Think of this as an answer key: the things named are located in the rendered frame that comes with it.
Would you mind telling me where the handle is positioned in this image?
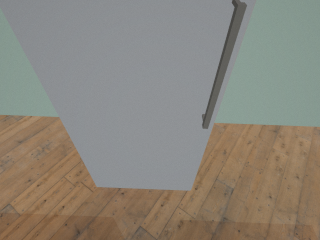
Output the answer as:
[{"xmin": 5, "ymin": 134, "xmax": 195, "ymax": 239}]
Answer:
[{"xmin": 202, "ymin": 0, "xmax": 247, "ymax": 129}]

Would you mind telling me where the fridge door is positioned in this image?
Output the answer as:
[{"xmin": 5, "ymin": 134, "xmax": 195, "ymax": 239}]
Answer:
[{"xmin": 0, "ymin": 0, "xmax": 255, "ymax": 191}]

